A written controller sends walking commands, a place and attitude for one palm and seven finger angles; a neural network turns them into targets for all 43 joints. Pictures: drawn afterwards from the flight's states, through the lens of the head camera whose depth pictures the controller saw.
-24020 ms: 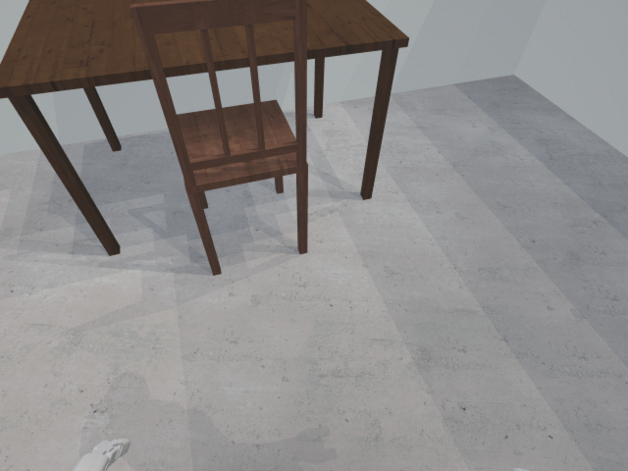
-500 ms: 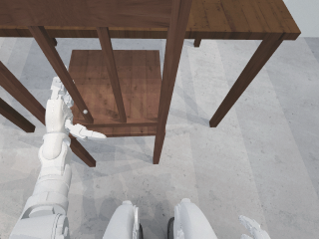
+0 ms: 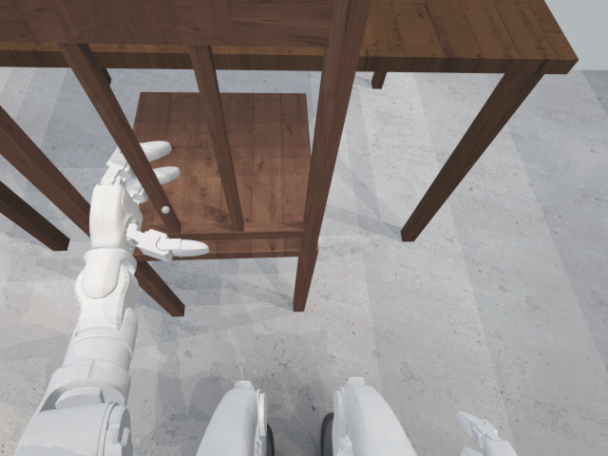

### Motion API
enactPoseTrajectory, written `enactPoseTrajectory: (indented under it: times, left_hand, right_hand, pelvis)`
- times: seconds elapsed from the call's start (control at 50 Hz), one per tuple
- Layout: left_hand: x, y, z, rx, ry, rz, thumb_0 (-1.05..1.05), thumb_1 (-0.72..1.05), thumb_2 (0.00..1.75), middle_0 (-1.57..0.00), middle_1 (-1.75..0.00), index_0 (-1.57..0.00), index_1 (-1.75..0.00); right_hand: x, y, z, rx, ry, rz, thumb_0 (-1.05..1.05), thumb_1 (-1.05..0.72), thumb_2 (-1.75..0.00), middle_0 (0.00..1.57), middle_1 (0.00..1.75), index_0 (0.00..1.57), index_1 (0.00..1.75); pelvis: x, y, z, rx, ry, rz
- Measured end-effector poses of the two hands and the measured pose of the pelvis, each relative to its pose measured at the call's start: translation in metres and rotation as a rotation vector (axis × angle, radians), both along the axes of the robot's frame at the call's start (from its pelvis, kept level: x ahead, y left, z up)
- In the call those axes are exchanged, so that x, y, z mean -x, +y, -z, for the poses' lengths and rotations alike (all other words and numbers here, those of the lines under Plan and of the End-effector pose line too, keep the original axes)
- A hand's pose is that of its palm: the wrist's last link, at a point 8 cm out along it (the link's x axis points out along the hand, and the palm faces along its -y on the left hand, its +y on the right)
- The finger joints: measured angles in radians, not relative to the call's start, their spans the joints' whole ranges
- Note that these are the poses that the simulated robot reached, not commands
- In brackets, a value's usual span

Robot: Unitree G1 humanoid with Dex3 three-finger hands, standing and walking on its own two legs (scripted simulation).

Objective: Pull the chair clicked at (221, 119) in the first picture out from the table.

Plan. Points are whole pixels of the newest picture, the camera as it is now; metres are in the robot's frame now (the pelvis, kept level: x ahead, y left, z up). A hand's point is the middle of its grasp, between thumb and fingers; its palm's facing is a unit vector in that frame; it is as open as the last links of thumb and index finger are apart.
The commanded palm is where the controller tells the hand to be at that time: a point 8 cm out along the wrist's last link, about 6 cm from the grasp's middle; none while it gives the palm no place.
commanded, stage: hook a spindle and tug to test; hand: left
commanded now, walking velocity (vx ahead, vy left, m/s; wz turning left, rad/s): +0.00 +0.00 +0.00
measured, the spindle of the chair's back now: (140, 165) +0.46 +0.20 +0.06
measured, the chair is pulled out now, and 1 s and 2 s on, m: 0.00 0.02 0.13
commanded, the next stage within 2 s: step backward, pulling the chair out in 1.02 s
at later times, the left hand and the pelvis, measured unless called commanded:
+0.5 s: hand (167, 205) +0.42 +0.18 +0.03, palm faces +0.08 -1.00 -0.02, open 5.1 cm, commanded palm +0.39 +0.21 +0.02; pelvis +0.01 +0.00 +0.00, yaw +0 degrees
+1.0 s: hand (172, 221) +0.40 +0.17 +0.03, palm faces +0.04 -1.00 -0.02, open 5.2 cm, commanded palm +0.37 +0.22 +0.02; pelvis +0.02 +0.00 +0.01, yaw -1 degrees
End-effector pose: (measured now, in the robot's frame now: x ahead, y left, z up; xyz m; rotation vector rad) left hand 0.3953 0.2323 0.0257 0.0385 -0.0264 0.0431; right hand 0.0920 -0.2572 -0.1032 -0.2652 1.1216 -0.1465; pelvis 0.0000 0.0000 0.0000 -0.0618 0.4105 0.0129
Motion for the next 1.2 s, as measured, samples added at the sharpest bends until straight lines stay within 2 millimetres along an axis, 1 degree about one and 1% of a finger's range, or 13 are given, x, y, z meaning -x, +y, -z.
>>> enactPoseTrajectory:
  times: [0.12,0.2,0.28,0.38,0.48,0.78,1.0,1.14,1.16,1.2]
  left_hand:
    - [0.000,0.000,-0.002,0.015,0.029,-0.020,-0.01,-0.11,0.47,-0.42,-1.22,-0.39,-1.23]
    - [-0.001,-0.002,-0.002,0.023,0.026,-0.032,-0.01,0.10,0.56,-0.43,-1.31,-0.42,-1.34]
    - [-0.003,-0.002,-0.001,0.017,0.012,-0.029,0.00,0.32,0.65,-0.45,-1.36,-0.42,-1.39]
    - [-0.004,-0.001,-0.001,0.011,0.009,-0.022,0.00,0.59,0.77,-0.47,-1.39,-0.43,-1.42]
    - [-0.003,-0.002,-0.001,0.016,0.020,-0.032,0.01,0.77,0.84,-0.46,-1.39,-0.43,-1.43]
    - [0.005,-0.009,-0.002,0.016,0.029,-0.017,0.01,0.78,0.81,-0.43,-1.40,-0.41,-1.45]
    - [0.017,-0.012,-0.002,0.019,0.032,0.000,0.01,0.78,0.81,-0.43,-1.40,-0.41,-1.44]
    - [0.023,-0.012,-0.002,0.016,0.026,0.001,0.01,0.78,0.82,-0.43,-1.40,-0.41,-1.44]
    - [0.022,-0.012,-0.004,0.003,0.042,-0.008,0.01,0.77,0.82,-0.44,-1.39,-0.41,-1.44]
    - [0.021,-0.013,-0.012,-0.057,0.127,-0.023,0.01,0.77,0.83,-0.44,-1.36,-0.41,-1.44]
  right_hand:
    - [0.002,0.002,-0.001,-0.016,0.008,0.009,0.01,-0.91,-0.90,0.20,0.30,0.21,0.30]
    - [0.002,0.003,-0.002,-0.018,0.010,0.009,0.01,-0.91,-0.90,0.20,0.30,0.21,0.30]
    - [0.000,0.002,-0.003,-0.012,0.014,0.006,0.01,-0.91,-0.90,0.21,0.30,0.21,0.30]
    - [-0.002,0.001,-0.002,-0.010,0.021,0.006,0.01,-0.91,-0.90,0.20,0.30,0.21,0.30]
    - [-0.006,0.001,-0.001,-0.018,0.023,0.006,0.01,-0.91,-0.90,0.20,0.30,0.21,0.30]
    - [-0.026,0.004,-0.008,-0.037,-0.014,-0.001,0.01,-0.91,-0.90,0.20,0.30,0.21,0.30]
    - [-0.041,0.006,-0.014,-0.043,-0.057,-0.005,0.01,-0.91,-0.90,0.20,0.30,0.21,0.30]
    - [-0.046,0.007,-0.012,-0.042,-0.072,-0.014,0.01,-0.91,-0.90,0.20,0.30,0.21,0.30]
    - [-0.046,0.007,-0.013,-0.042,-0.063,0.001,0.01,-0.91,-0.90,0.20,0.30,0.21,0.30]
    - [-0.043,0.011,-0.023,-0.040,-0.040,0.043,0.01,-0.91,-0.90,0.20,0.30,0.21,0.30]
  pelvis:
    - [-0.002,0.001,-0.003,-0.003,0.001,0.003]
    - [-0.005,0.001,-0.004,-0.004,0.003,0.005]
    - [-0.006,0.000,-0.004,-0.003,0.005,0.003]
    - [-0.008,0.000,-0.003,-0.001,0.009,0.001]
    - [-0.010,0.001,-0.004,-0.001,0.011,0.000]
    - [-0.018,-0.001,-0.009,-0.006,0.006,0.005]
    - [-0.023,-0.001,-0.012,-0.010,0.001,0.013]
    - [-0.023,-0.001,-0.010,-0.010,-0.001,0.010]
    - [-0.022,-0.001,-0.013,-0.013,-0.020,0.008]
    - [-0.021,-0.001,-0.026,-0.020,-0.075,-0.001]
